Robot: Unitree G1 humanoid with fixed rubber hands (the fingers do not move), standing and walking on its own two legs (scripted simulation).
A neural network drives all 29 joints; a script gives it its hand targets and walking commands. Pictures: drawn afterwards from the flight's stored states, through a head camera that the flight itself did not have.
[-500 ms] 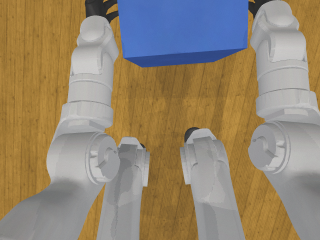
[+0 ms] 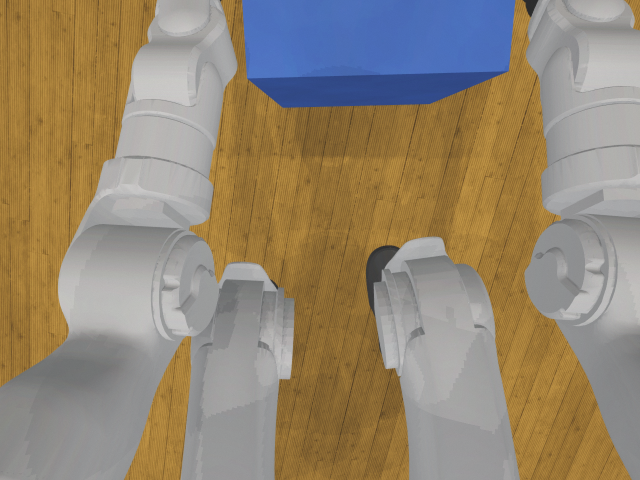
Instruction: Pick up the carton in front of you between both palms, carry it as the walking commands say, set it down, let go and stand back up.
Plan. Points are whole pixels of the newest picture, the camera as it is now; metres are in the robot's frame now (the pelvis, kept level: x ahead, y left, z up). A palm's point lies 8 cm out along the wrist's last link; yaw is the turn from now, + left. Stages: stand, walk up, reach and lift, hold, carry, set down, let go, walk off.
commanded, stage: set down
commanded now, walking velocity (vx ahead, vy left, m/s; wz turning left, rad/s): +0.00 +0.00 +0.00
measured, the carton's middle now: out of the picture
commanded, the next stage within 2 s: none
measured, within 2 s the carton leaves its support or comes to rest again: rests again in 0.06 s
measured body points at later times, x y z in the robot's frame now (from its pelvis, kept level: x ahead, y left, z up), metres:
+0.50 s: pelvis -0.01 +0.00 -0.01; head +0.36 -0.05 +0.22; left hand +0.57 +0.05 -0.19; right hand +0.53 -0.26 -0.19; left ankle +0.08 +0.12 -0.35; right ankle +0.11 -0.12 -0.35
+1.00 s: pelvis +0.00 +0.00 -0.02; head +0.38 -0.04 +0.19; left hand +0.58 +0.08 -0.22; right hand +0.53 -0.28 -0.22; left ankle +0.08 +0.11 -0.35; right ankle +0.10 -0.12 -0.35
